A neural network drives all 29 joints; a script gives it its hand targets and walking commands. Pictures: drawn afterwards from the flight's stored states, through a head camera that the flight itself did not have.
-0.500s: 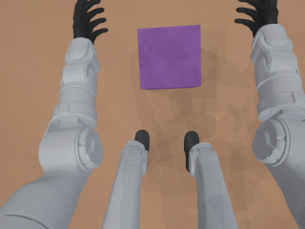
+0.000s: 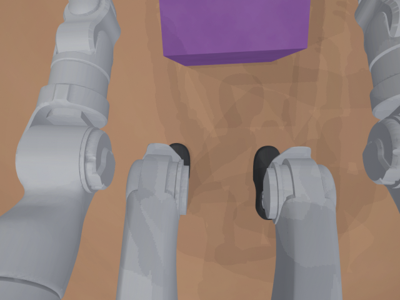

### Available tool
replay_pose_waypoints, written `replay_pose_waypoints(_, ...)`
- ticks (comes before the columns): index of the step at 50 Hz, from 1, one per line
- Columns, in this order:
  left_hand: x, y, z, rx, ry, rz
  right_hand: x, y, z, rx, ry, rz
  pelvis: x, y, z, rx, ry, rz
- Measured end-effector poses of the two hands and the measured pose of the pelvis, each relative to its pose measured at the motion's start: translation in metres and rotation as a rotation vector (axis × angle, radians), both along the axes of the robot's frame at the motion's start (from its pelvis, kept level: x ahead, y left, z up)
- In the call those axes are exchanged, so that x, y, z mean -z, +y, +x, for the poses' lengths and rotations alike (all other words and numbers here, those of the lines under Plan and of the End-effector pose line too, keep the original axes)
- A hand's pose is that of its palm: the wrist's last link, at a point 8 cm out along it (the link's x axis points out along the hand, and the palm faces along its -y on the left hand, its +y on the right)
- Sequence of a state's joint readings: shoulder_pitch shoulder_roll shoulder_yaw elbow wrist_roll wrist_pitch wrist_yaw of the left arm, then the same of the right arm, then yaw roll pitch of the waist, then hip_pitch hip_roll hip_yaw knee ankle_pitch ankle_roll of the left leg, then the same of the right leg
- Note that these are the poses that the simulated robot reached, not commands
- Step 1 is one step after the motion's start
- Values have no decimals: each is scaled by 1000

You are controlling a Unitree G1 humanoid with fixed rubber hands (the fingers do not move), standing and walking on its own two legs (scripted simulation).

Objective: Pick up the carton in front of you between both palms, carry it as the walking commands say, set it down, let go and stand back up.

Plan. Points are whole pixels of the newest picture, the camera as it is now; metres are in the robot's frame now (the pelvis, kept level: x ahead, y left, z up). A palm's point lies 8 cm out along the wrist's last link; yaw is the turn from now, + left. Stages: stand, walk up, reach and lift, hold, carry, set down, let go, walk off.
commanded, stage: reach and lift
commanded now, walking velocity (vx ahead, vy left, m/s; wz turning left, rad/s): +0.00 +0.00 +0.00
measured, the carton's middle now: (229, 2) +0.56 -0.01 -0.29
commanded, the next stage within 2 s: none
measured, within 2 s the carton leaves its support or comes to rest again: leaves its support in 1.06 s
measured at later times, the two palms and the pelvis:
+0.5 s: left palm out of the picture +0.55 +0.17 -0.22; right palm out of the picture +0.56 -0.18 -0.22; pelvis +0.01 +0.00 -0.04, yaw +0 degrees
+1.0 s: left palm out of the picture +0.55 +0.15 -0.21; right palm out of the picture +0.56 -0.16 -0.21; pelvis +0.01 +0.00 -0.05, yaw +0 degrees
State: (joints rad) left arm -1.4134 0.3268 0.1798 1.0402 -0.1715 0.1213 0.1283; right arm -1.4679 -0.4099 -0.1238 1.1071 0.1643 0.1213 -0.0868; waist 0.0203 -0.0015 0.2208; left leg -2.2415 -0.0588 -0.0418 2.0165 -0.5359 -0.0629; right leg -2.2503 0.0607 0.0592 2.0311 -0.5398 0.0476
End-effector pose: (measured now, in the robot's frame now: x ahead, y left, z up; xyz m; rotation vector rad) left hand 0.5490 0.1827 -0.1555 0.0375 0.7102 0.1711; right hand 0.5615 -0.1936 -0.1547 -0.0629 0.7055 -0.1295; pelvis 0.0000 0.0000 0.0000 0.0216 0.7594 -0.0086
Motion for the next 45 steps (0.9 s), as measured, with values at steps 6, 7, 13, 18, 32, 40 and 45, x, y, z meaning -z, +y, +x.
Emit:
replay_pose_waypoints(6,41,-4,-1,10,35,-3,42,3,-2,-4,32,6,23,0,-5,-1,-55,-2)
replay_pose_waypoints(7,47,-4,-1,11,37,-4,48,3,-3,-5,35,6,25,0,-5,-2,-72,-2)
replay_pose_waypoints(13,66,-4,2,13,33,-1,68,5,0,-12,30,4,36,0,2,-2,-114,-3)
replay_pose_waypoints(18,64,-7,9,19,8,-2,65,10,7,-20,4,6,43,0,7,-2,-113,-4)
replay_pose_waypoints(32,59,-18,2,36,17,-20,60,22,-1,-37,15,21,41,0,0,-4,-108,-3)
replay_pose_waypoints(40,57,-36,5,39,20,-30,57,36,3,-49,25,14,38,1,-4,-2,-133,-5)
replay_pose_waypoints(45,58,-37,6,52,28,-50,57,35,4,-61,39,27,43,0,-1,0,-139,-4)
